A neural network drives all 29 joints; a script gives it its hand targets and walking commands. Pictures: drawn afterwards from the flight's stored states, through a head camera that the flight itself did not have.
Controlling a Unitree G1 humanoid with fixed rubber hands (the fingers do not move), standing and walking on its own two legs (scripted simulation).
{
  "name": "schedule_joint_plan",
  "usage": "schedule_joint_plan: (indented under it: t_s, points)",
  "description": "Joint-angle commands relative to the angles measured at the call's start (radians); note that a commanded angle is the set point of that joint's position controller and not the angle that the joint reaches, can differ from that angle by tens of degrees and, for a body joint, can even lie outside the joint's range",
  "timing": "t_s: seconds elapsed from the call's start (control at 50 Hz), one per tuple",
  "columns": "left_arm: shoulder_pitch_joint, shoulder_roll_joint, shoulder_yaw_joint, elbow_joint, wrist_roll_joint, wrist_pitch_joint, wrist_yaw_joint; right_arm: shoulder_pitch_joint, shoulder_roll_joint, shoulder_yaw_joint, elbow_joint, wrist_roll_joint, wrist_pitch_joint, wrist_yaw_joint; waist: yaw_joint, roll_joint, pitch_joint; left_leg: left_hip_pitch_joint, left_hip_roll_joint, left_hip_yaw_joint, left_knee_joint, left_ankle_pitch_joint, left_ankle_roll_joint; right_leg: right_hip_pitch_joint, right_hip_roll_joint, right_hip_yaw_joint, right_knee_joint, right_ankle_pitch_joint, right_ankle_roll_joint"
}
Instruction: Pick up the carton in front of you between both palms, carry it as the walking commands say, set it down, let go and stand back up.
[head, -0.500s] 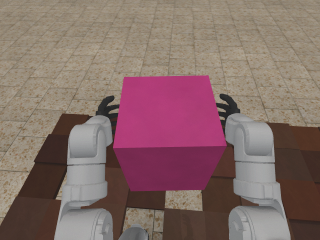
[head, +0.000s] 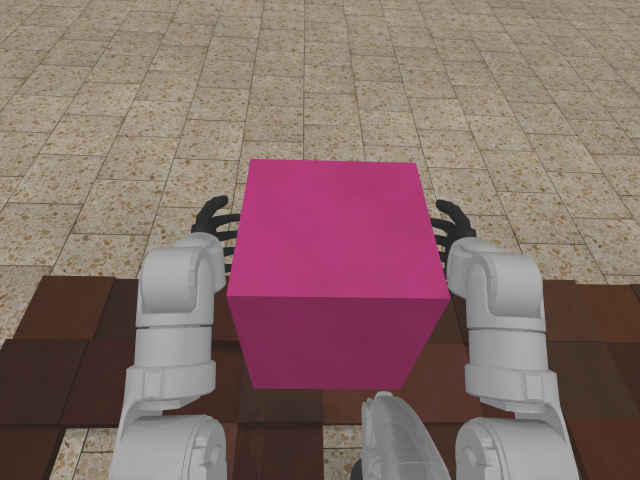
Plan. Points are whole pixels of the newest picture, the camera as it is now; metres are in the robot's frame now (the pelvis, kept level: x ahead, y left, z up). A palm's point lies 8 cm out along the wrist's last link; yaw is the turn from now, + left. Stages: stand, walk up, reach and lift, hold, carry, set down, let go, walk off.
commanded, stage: carry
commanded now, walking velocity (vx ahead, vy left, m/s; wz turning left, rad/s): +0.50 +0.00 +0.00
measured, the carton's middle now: (330, 281) +0.36 -0.01 +0.02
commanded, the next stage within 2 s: none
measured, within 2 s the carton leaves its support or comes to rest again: neither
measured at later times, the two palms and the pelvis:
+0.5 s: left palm (185, 61) +0.67 +0.20 +0.15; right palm (378, 62) +0.68 -0.10 +0.16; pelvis +0.32 +0.02 +0.02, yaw +1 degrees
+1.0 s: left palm out of the picture +1.01 +0.13 +0.18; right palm out of the picture +1.01 -0.17 +0.17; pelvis +0.64 -0.02 +0.02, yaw +0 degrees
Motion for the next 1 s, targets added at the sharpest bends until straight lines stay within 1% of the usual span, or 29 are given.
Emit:
schedule_joint_plan:
  t_s: [0.0, 0.06, 0.1, 0.14, 0.16, 0.18, 0.2, 0.22, 0.26, 0.3, 0.38, 0.42, 0.44, 0.46, 0.48, 0.5, 0.52, 0.54, 0.56, 0.6, 0.7, 0.78, 0.84, 0.86, 0.88, 0.9, 0.92, 0.94, 0.98]
  points:
    - [-0.674, -1.072, -0.67, -0.144, -0.377, -0.057, -0.173, -0.741, 1.045, 0.698, -0.155, 0.46, -0.016, 0.262, -0.034, 0.127, -0.464, 0.55, 0.223, -0.222, -0.012, 0.939, 0.035, -0.152, 0.037, -0.046, -0.1, 0.085, -0.018]
    - [-0.638, -1.026, -0.669, -0.126, -0.362, -0.046, -0.178, -0.693, 1.014, 0.704, -0.117, 0.452, -0.013, 0.265, -0.037, 0.133, -0.396, 0.506, 0.179, -0.158, -0.047, 0.955, 0.024, 0.009, 0.07, -0.09, -0.459, 0.229, -0.045]
    - [-0.596, -1.004, -0.656, -0.084, -0.347, -0.04, -0.186, -0.658, 1.005, 0.7, -0.072, 0.437, -0.011, 0.268, -0.029, 0.149, -0.392, 0.415, 0.167, -0.099, -0.034, 1.201, -0.01, 0.308, 0.138, -0.166, -0.742, 0.349, -0.071]
    - [-0.578, -1.0, -0.643, -0.049, -0.342, -0.041, -0.202, -0.648, 1.012, 0.699, -0.034, 0.419, -0.017, 0.273, 0.046, 0.197, -0.437, 0.322, 0.212, -0.089, 0.112, 1.349, -0.061, 0.667, 0.173, -0.19, -0.846, 0.344, -0.069]
    - [-0.614, -1.002, -0.641, -0.036, -0.327, -0.053, -0.208, -0.679, 1.028, 0.703, -0.043, 0.429, -0.02, 0.278, 0.079, 0.061, -0.491, 0.198, 0.18, -0.023, 0.279, 1.374, -0.112, 0.907, 0.19, -0.219, -0.858, 0.393, -0.09]
    - [-0.579, -1.018, -0.638, -0.01, -0.329, -0.059, -0.217, -0.75, 1.029, 0.713, -0.066, 0.435, -0.027, 0.279, 0.126, -0.034, -0.557, -0.099, 0.12, -0.045, 0.623, 0.835, -0.177, 1.218, -0.041, 0.062, -0.837, 0.559, -0.222]
    - [-0.545, -1.027, -0.63, 0.025, -0.339, -0.074, -0.221, -0.762, 1.045, 0.706, -0.078, 0.439, -0.021, 0.28, 0.199, -0.328, -0.697, -0.459, -0.081, -0.06, 1.022, -0.082, -0.238, 1.479, -0.282, 0.584, -0.836, 0.764, -0.432]
    - [-0.514, -1.038, -0.637, 0.011, -0.366, -0.073, -0.224, -0.736, 1.043, 0.706, -0.06, 0.429, -0.023, 0.275, 0.174, -0.17, -0.712, -0.535, -0.018, -0.183, 1.147, -0.134, -0.189, 1.434, -0.262, 0.648, -0.879, 0.531, -0.425]
    - [-0.687, -1.11, -0.712, -0.119, -0.451, -0.078, -0.23, -0.724, 1.047, 0.672, -0.071, 0.396, -0.03, 0.256, 0.144, 0.028, -0.547, -0.589, 0.051, -0.17, 0.997, -0.122, -0.111, 1.231, -0.224, 0.514, -0.904, 0.377, -0.305]
    - [-0.797, -1.14, -0.747, -0.2, -0.519, -0.072, -0.236, -0.685, 1.008, 0.642, -0.086, 0.358, -0.027, 0.228, 0.11, 0.042, -0.49, -0.528, 0.083, -0.149, 0.852, -0.08, -0.092, 1.061, -0.183, 0.413, -0.958, 0.163, -0.241]
    - [-0.823, -1.085, -0.73, -0.224, -0.567, -0.046, -0.247, -0.682, 0.928, 0.616, -0.14, 0.303, -0.01, 0.185, 0.095, -0.123, -0.47, -0.33, 0.096, -0.072, 0.405, -0.147, -0.104, 0.847, -0.145, 0.243, -1.014, 0.01, -0.22]
    - [-0.845, -1.058, -0.712, -0.222, -0.567, -0.026, -0.25, -0.752, 0.905, 0.625, -0.184, 0.302, 0.004, 0.176, 0.046, -0.164, -0.463, -0.056, 0.041, 0.041, 0.21, -0.073, -0.114, 0.688, -0.142, 0.177, -1.022, -0.084, -0.173]
    - [-0.862, -1.042, -0.704, -0.217, -0.564, -0.013, -0.248, -0.769, 0.902, 0.629, -0.184, 0.309, 0.014, 0.176, -0.001, -0.109, -0.482, 0.108, 0.009, 0.112, 0.181, -0.012, -0.113, 0.607, -0.139, 0.134, -0.953, -0.209, -0.151]
    - [-0.871, -1.031, -0.697, -0.213, -0.552, 0.003, -0.246, -0.764, 0.891, 0.629, -0.161, 0.319, 0.021, 0.175, -0.049, 0.008, -0.505, 0.242, -0.015, 0.066, 0.116, -0.036, -0.093, 0.546, -0.066, 0.046, -0.827, -0.201, -0.109]
    - [-0.895, -1.021, -0.68, -0.205, -0.536, 0.022, -0.246, -0.76, 0.873, 0.623, -0.139, 0.323, 0.028, 0.175, -0.071, 0.191, -0.514, 0.371, 0.123, -0.284, -0.018, -0.233, 0.009, 0.393, 0.023, -0.012, -0.594, -0.085, -0.043]
    - [-0.853, -0.973, -0.644, -0.168, -0.516, 0.039, -0.247, -0.76, 0.873, 0.634, -0.129, 0.338, 0.042, 0.178, -0.071, 0.376, -0.476, 0.431, 0.329, -0.759, -0.2, -0.191, 0.119, 0.202, 0.121, -0.001, -0.383, -0.247, -0.017]
    - [-0.825, -0.955, -0.619, -0.115, -0.489, 0.052, -0.241, -0.788, 0.867, 0.645, -0.135, 0.353, 0.062, 0.183, -0.036, 0.245, -0.464, 0.443, 0.38, -0.831, -0.168, -0.029, 0.174, 0.151, 0.102, 0.093, -0.231, -0.295, -0.036]
    - [-0.805, -0.933, -0.588, -0.087, -0.463, 0.064, -0.234, -0.838, 0.887, 0.66, -0.149, 0.386, 0.077, 0.19, -0.028, 0.104, -0.459, 0.429, 0.385, -0.77, -0.091, 0.193, 0.189, 0.116, 0.07, 0.112, -0.145, -0.256, -0.044]
    - [-0.786, -0.92, -0.559, -0.053, -0.434, 0.077, -0.225, -0.887, 0.904, 0.671, -0.162, 0.423, 0.091, 0.196, -0.026, 0.045, -0.434, 0.412, 0.367, -0.653, -0.04, 0.418, 0.164, 0.086, 0.033, 0.116, -0.149, -0.207, -0.042]
    - [-0.773, -0.911, -0.518, -0.018, -0.39, 0.095, -0.211, -0.961, 0.935, 0.676, -0.164, 0.477, 0.11, 0.208, -0.018, 0.086, -0.426, 0.39, 0.314, -0.484, -0.043, 0.519, 0.093, 0.114, 0.009, 0.12, -0.264, -0.112, -0.019]
    - [-0.802, -0.91, -0.447, 0.036, -0.333, 0.116, -0.183, -1.02, 1.006, 0.619, -0.081, 0.523, 0.135, 0.236, -0.037, 0.132, -0.406, 0.389, 0.264, -0.301, -0.09, 0.633, 0.072, 0.204, 0.038, 0.059, -0.569, 0.068, 0.004]
    - [-0.834, -0.918, -0.42, 0.077, -0.309, 0.126, -0.182, -1.014, 1.038, 0.572, 0.025, 0.503, 0.135, 0.246, -0.041, 0.163, -0.371, 0.345, 0.211, -0.155, -0.105, 0.665, 0.012, 0.378, 0.069, -0.012, -0.848, 0.304, -0.02]
    - [-0.867, -0.945, -0.41, 0.105, -0.322, 0.13, -0.198, -0.994, 1.055, 0.547, 0.078, 0.473, 0.129, 0.242, 0.014, 0.179, -0.38, 0.352, 0.191, -0.078, 0.031, 0.707, -0.046, 0.574, 0.036, 0.001, -1.001, 0.505, -0.053]
    - [-0.845, -0.95, -0.402, 0.118, -0.33, 0.129, -0.206, -0.984, 1.059, 0.543, 0.086, 0.463, 0.128, 0.239, 0.081, 0.139, -0.444, 0.311, 0.166, -0.024, 0.19, 0.726, -0.07, 0.762, 0.057, -0.055, -1.021, 0.567, -0.05]
    - [-0.834, -0.95, -0.395, 0.114, -0.336, 0.128, -0.216, -0.969, 1.061, 0.534, 0.091, 0.449, 0.125, 0.235, 0.117, 0.061, -0.48, 0.161, 0.135, 0.001, 0.377, 0.581, -0.087, 0.965, 0.039, -0.06, -0.993, 0.491, -0.036]
    - [-0.858, -0.955, -0.398, 0.111, -0.342, 0.127, -0.225, -0.986, 1.066, 0.527, 0.083, 0.436, 0.128, 0.229, 0.099, -0.129, -0.519, -0.127, 0.087, -0.039, 0.541, 0.065, -0.097, 1.226, -0.109, 0.106, -0.794, 0.738, -0.061]
    - [-0.858, -0.952, -0.402, 0.119, -0.344, 0.118, -0.228, -0.993, 1.091, 0.524, 0.058, 0.425, 0.141, 0.224, 0.098, -0.363, -0.626, -0.38, -0.013, -0.061, 0.757, -0.179, -0.125, 1.384, -0.271, 0.534, -0.871, 0.473, -0.236]
    - [-0.856, -0.994, -0.407, 0.079, -0.364, 0.12, -0.235, -1.007, 1.08, 0.526, 0.028, 0.407, 0.143, 0.217, 0.091, -0.26, -0.556, -0.464, 0.035, -0.094, 0.75, -0.168, -0.116, 1.31, -0.26, 0.575, -0.957, 0.26, -0.222]
    - [-0.914, -1.07, -0.445, -0.072, -0.412, 0.121, -0.251, -0.985, 1.095, 0.532, -0.048, 0.387, 0.138, 0.2, 0.085, -0.088, -0.499, -0.446, 0.061, -0.094, 0.624, -0.078, -0.12, 1.181, -0.227, 0.469, -1.001, 0.363, -0.184]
